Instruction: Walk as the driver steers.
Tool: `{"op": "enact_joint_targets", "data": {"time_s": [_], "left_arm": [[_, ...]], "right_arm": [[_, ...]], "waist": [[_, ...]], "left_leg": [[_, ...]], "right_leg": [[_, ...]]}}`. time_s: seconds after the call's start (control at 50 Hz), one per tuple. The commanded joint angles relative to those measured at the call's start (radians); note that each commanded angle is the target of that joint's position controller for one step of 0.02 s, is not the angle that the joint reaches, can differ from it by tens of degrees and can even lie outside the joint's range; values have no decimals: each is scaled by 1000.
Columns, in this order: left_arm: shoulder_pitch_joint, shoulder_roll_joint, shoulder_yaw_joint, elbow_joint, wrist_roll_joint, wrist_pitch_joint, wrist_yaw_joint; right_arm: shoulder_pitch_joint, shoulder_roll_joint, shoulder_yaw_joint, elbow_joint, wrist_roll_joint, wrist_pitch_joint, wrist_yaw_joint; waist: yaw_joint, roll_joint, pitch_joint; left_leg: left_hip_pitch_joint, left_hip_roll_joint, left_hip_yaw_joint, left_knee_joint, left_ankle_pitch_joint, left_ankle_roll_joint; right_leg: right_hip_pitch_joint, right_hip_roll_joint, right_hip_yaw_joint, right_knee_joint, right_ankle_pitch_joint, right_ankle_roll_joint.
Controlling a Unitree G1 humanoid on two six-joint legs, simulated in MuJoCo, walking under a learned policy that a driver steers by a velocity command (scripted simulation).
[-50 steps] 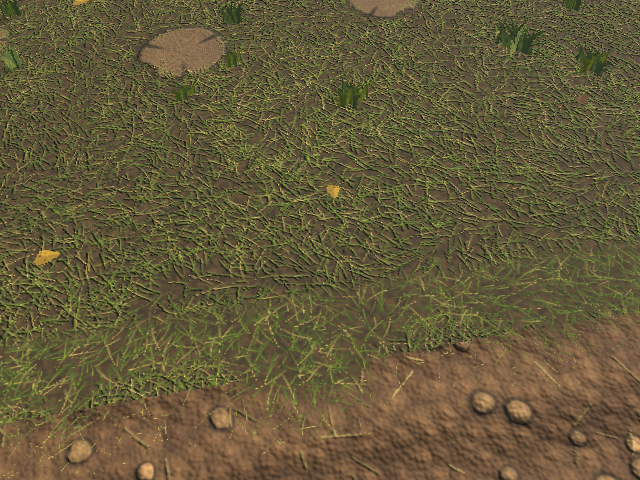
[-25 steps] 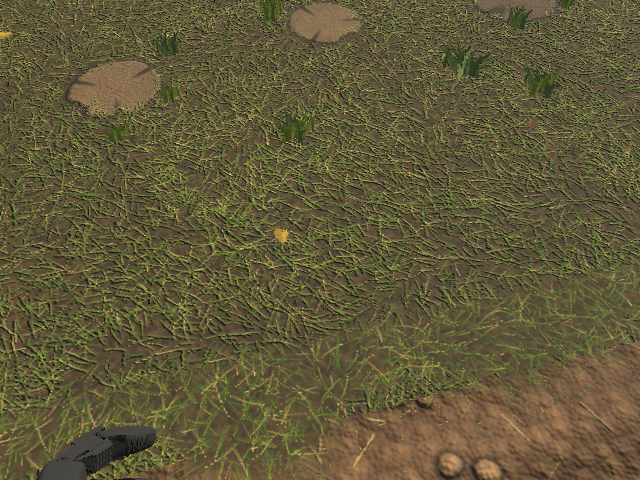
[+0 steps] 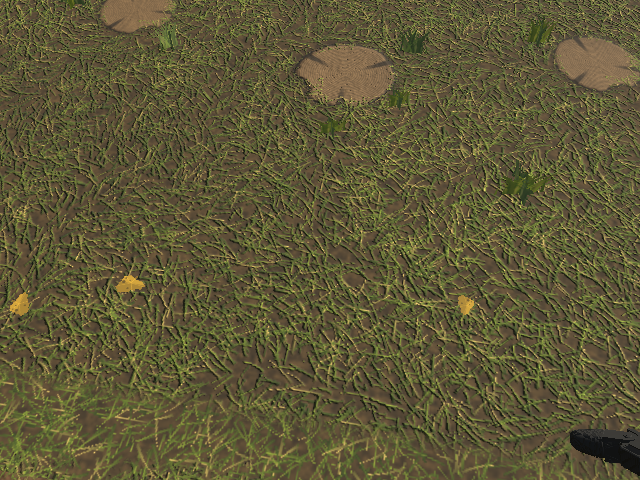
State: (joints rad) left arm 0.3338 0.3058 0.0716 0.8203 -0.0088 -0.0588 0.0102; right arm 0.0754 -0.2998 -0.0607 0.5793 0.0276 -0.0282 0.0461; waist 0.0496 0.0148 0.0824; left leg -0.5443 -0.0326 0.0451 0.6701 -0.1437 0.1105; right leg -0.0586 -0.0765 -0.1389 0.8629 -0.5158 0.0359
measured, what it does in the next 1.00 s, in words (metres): walks ahead, turning right: right foot, then left foot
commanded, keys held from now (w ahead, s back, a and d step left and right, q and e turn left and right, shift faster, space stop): w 0.04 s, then w+e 0.80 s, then w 0.16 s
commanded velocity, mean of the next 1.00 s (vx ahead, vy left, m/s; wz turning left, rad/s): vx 0.50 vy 0.00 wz -0.27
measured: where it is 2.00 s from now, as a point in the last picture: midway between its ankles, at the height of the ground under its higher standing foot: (448, 226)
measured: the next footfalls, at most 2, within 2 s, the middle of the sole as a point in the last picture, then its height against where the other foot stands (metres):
right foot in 0.52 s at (419, 458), level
left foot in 0.98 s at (350, 316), level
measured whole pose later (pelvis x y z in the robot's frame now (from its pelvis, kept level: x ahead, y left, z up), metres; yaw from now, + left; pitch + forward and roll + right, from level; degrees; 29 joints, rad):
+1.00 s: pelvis +0.59 -0.06 +0.01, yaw -21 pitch +2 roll +0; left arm 0.37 0.32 0.07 0.73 -0.01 -0.03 0.01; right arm 0.09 -0.28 -0.03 0.66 -0.01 -0.12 0.02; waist 0.06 -0.01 0.00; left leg -0.46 -0.02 -0.03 0.52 -0.10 0.01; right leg -0.12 0.08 0.21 0.62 -0.47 -0.04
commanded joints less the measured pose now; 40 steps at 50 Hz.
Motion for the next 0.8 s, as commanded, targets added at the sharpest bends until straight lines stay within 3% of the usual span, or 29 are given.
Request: {"op": "enact_joint_targets", "data": {"time_s": [0.02, 0.04, 0.06, 0.08, 0.1, 0.14, 0.2, 0.26, 0.34, 0.4, 0.44, 0.48, 0.5, 0.52, 0.54, 0.56, 0.58, 0.6, 0.62, 0.64, 0.68, 0.72, 0.8], "left_arm": [[-87, 149, 10, -168, -35, -75, -20], [-110, 134, 1, -177, -37, -83, -18], [-105, 125, -1, -158, -17, -82, -10], [-82, 132, 5, -143, -6, -70, -9], [-53, 131, 6, -129, -5, -54, -12], [-26, 99, -1, -109, -2, -28, -11], [-105, 72, -11, -129, 0, -10, -6], [-173, 59, -16, -137, -6, -19, -18], [-278, 38, -26, -176, -16, -27, -42], [-328, 35, -28, -212, -14, -30, -65], [-324, 42, -24, -232, -10, -29, -80], [-229, 84, -3, -228, -6, -21, -80], [-100, 127, 22, -203, -6, -18, -73], [61, 189, 50, -176, -10, -12, -60], [117, 300, 74, -176, -10, -13, -49], [150, 223, 53, -185, -15, -15, -48], [111, 176, 39, -182, -7, -14, -43], [46, 157, 34, -194, -8, -12, -39], [-18, 137, 26, -207, -9, -8, -38], [-58, 114, 16, -222, 0, -7, -35], [-93, 118, 17, -229, 3, -8, -27], [-89, 138, 23, -218, -1, -9, -16], [-42, 162, 32, -190, -13, 4, 2]], "right_arm": [[333, -201, -67, -2, -13, -23, -12], [281, -170, -57, 6, -9, -31, -13], [204, -131, -43, 1, -13, -35, -15], [156, -95, -29, -7, -27, -40, -17], [138, -88, -23, -5, -36, -44, -19], [145, -99, -23, 27, -32, -61, -19], [175, -116, -25, 72, -35, -73, -28], [178, -115, -19, 94, -38, -74, -35], [228, -140, -24, 139, -33, -70, -38], [256, -145, -29, 167, -26, -50, -42], [248, -159, -34, 171, -21, -32, -51], [225, -188, -42, 160, -21, -16, -66], [210, -190, -40, 154, -21, -7, -74], [209, -173, -30, 139, -27, -11, -83], [325, -45, 12, 91, -55, -39, -66], [278, -88, 14, 96, -45, -78, -46], [178, -145, -2, 66, 0, -101, -30], [129, -135, 6, 47, 2, -113, -28], [109, -130, 3, 45, -21, -114, -34], [120, -137, -5, 45, -35, -105, -39], [162, -117, -2, 51, -44, -83, -43], [150, -93, 7, 49, -47, -68, -50], [-9, -50, 26, 17, -42, -73, -46]], "waist": [[-184, 92, -396], [-144, 38, -269], [-96, -21, -198], [-62, 1, -169], [-41, 22, -161], [-28, 22, -143], [-51, 20, -78], [-84, 27, -50], [-138, 20, -5], [-152, 15, 9], [-131, 30, -11], [-68, 76, -100], [7, 69, -176], [88, 20, -271], [14, -233, -399], [64, -193, -521], [82, -129, -378], [51, -49, -265], [9, 8, -180], [-28, -7, -142], [-67, -55, -124], [-72, -61, -106], [-6, -94, -92]], "left_leg": [[919, 352, -793, -373, -228, 274], [763, 315, -654, -376, -156, 234], [611, 283, -536, -373, -29, 198], [503, 256, -452, -391, 102, 183], [437, 244, -410, -416, 160, 180], [365, 238, -318, -456, 257, 185], [352, 213, -199, -507, 273, 157], [375, 174, -91, -528, 227, 101], [479, 221, -46, -542, 198, 81], [625, 267, -30, -484, 295, 74], [688, 282, -11, -406, 495, 55], [701, 271, 22, -236, 865, 27], [653, 244, 55, -57, 945, 1], [456, 213, 75, 202, 761, -39], [-7, 19, 54, 600, -54, -115], [-181, -50, -143, 743, -430, -117], [-273, 20, -179, 749, -352, -101], [-268, 66, -160, 667, -271, -92], [-226, 99, -143, 569, -228, -101], [-156, 123, -141, 512, -196, -113], [-88, 129, -122, 444, -172, -150], [-61, 121, -97, 336, -121, -184], [32, 63, -81, 9, 159, -203]], "right_leg": [[-755, 60, 254, 571, 1, -30], [-747, 14, 234, 483, 92, -45], [-689, -33, 222, 400, 150, -43], [-611, -65, 224, 351, 190, -40], [-558, -75, 221, 337, 211, -35], [-528, -82, 201, 288, 244, -14], [-602, -86, 198, 155, 408, 7], [-590, -58, 187, -44, 616, -3], [-606, -19, 173, -215, 685, -27], [-681, 1, 158, -272, 585, -59], [-664, 31, 120, -290, 472, -89], [-507, 101, 56, -279, 365, -129], [-326, 141, 41, -313, 386, -160], [-29, 80, 162, -335, 456, -213], [389, -193, 683, -347, 387, -408], [518, -265, 989, -500, 289, -470], [433, -230, 825, -530, 268, -404], [277, -189, 698, -541, 322, -367], [124, -149, 609, -559, 426, -343], [13, -117, 548, -587, 514, -335], [-104, -83, 497, -622, 607, -345], [-190, -55, 428, -633, 658, -339], [-250, 15, 365, -605, 541, -270]]}}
